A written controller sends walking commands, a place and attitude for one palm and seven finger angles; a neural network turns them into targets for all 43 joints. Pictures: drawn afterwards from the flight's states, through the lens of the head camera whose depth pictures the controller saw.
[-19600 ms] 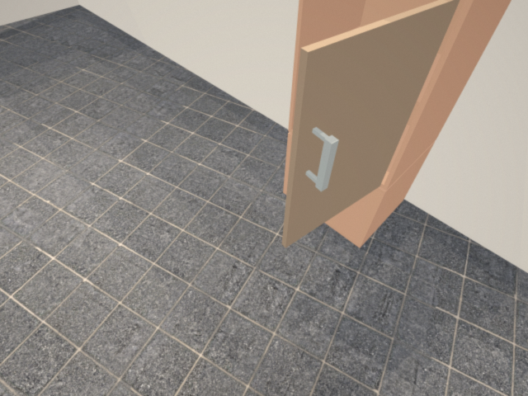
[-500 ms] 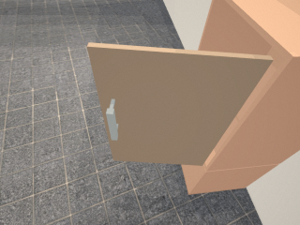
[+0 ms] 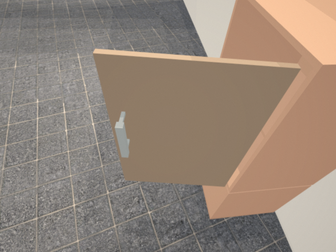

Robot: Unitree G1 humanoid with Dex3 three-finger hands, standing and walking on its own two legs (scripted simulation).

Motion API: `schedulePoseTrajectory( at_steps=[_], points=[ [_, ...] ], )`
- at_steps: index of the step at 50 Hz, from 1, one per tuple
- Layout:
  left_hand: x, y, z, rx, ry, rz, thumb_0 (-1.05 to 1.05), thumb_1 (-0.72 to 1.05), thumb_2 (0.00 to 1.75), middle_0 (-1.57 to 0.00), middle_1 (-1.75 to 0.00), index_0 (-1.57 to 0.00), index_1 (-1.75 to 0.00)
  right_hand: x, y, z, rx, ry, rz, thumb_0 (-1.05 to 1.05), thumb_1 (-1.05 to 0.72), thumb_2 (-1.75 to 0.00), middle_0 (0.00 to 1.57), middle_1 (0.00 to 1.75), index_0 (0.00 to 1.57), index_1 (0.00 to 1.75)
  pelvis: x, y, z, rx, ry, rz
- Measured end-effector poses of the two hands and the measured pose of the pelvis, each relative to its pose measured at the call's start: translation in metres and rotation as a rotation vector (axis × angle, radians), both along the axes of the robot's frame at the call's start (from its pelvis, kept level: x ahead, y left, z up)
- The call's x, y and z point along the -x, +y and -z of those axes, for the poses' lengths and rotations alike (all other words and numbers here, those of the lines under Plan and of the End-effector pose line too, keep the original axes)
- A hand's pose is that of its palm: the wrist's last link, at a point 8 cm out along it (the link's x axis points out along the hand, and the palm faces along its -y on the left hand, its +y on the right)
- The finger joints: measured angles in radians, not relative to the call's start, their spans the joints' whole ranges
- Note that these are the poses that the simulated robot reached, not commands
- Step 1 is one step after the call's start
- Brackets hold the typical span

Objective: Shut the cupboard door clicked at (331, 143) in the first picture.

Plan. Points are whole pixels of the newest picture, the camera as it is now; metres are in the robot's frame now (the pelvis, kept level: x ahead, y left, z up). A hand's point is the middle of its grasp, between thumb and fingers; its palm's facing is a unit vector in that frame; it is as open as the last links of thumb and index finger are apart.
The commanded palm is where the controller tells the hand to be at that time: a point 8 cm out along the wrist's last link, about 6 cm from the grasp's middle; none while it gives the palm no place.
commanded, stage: look again from close up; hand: left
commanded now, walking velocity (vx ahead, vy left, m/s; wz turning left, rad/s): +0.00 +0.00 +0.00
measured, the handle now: (124, 135) +0.41 +0.15 +0.01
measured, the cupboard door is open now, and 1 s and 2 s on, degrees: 81 81 81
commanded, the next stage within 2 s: raise the hand and make a fist in 0.14 s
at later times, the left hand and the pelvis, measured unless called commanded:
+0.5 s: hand (107, 206) +0.21 +0.15 +0.01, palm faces +0.14 -0.99 -0.05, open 6.9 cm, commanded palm +0.10 +0.21 -0.06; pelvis -0.03 -0.03 -0.04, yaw +2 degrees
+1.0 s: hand (117, 230) +0.18 +0.13 -0.04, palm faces -0.10 -0.99 -0.03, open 4.5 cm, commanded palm +0.12 +0.20 -0.03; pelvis -0.05 -0.06 -0.09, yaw +2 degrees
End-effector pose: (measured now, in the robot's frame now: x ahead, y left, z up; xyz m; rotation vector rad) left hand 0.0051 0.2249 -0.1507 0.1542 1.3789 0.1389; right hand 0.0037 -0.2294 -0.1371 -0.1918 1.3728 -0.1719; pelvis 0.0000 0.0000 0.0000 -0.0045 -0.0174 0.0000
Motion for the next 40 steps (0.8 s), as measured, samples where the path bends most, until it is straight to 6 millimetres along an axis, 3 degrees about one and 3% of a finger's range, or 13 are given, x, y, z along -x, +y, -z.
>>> schedulePoseTrajectory(
  at_steps=[13,15,18,21,23,25,28,31,34,37,40],
  points=[
    [0.011,-0.013,0.000,0.009,0.015,0.005,0.00,0.91,0.90,-0.20,-0.30,-0.20,-0.30,-0.001,-0.006,-0.001,-0.009,-0.005,-0.007,0.01,-0.91,-0.90,0.20,0.30,0.20,0.30,0.004,-0.008,-0.001,0.003,0.011,-0.004],
    [-0.018,-0.003,-0.019,-0.036,-0.168,-0.077,0.01,0.91,0.90,-0.20,-0.30,-0.21,-0.30,-0.008,-0.010,-0.007,0.017,-0.129,-0.010,0.01,-0.91,-0.90,0.20,0.30,0.20,0.30,0.010,-0.011,0.001,0.003,0.004,-0.027],
    [-0.081,0.005,-0.080,-0.114,-0.603,-0.111,0.02,0.91,0.90,-0.21,-0.31,-0.21,-0.31,-0.023,-0.019,-0.015,0.029,-0.326,-0.030,0.01,-0.91,-0.90,0.20,0.30,0.20,0.30,0.012,-0.015,0.003,-0.008,-0.003,-0.056],
    [-0.140,-0.004,-0.138,-0.098,-0.974,-0.072,0.02,0.92,0.90,-0.23,-0.33,-0.23,-0.34,-0.048,-0.030,-0.015,0.002,-0.484,-0.081,0.01,-0.91,-0.90,0.20,0.30,0.20,0.30,0.016,-0.018,0.012,-0.024,0.026,-0.074],
    [-0.168,-0.013,-0.158,-0.060,-1.188,-0.008,0.01,0.92,0.90,-0.25,-0.36,-0.25,-0.36,-0.067,-0.039,-0.011,-0.003,-0.583,-0.106,0.01,-0.91,-0.90,0.20,0.30,0.20,0.30,0.022,-0.024,0.027,-0.057,0.058,-0.055],
    [-0.180,-0.024,-0.161,0.025,-1.320,0.044,0.01,0.92,0.90,-0.28,-0.39,-0.28,-0.39,-0.085,-0.048,-0.012,0.004,-0.659,-0.110,0.01,-0.91,-0.90,0.21,0.30,0.20,0.30,0.029,-0.030,0.038,-0.049,0.095,-0.037],
    [-0.167,-0.036,-0.143,0.150,-1.405,0.145,0.01,0.92,0.90,-0.32,-0.44,-0.33,-0.44,-0.108,-0.061,-0.020,0.022,-0.761,-0.122,0.01,-0.91,-0.90,0.21,0.30,0.20,0.30,0.036,-0.040,0.055,-0.045,0.145,-0.011],
    [-0.133,-0.036,-0.107,0.190,-1.331,0.160,0.00,0.91,0.90,-0.38,-0.49,-0.38,-0.50,-0.131,-0.072,-0.028,0.055,-0.833,-0.164,0.01,-0.91,-0.90,0.20,0.30,0.20,0.30,0.045,-0.049,0.072,-0.040,0.183,-0.002],
    [-0.092,-0.022,-0.077,0.128,-1.214,0.058,0.01,0.91,0.90,-0.43,-0.55,-0.44,-0.56,-0.152,-0.076,-0.032,0.081,-0.875,-0.231,0.01,-0.91,-0.90,0.20,0.30,0.20,0.30,0.050,-0.054,0.084,-0.025,0.213,-0.017],
    [-0.066,-0.007,-0.079,0.004,-1.217,-0.027,0.02,0.90,0.90,-0.49,-0.61,-0.49,-0.61,-0.170,-0.069,-0.026,0.082,-0.895,-0.301,0.01,-0.91,-0.90,0.20,0.30,0.19,0.30,0.053,-0.057,0.092,-0.005,0.237,-0.041],
    [-0.068,-0.007,-0.107,-0.057,-1.365,-0.002,0.02,0.91,0.90,-0.54,-0.67,-0.54,-0.67,-0.182,-0.055,-0.013,0.050,-0.900,-0.346,0.01,-0.91,-0.90,0.20,0.30,0.19,0.30,0.054,-0.058,0.098,0.015,0.249,-0.060]
  ],
)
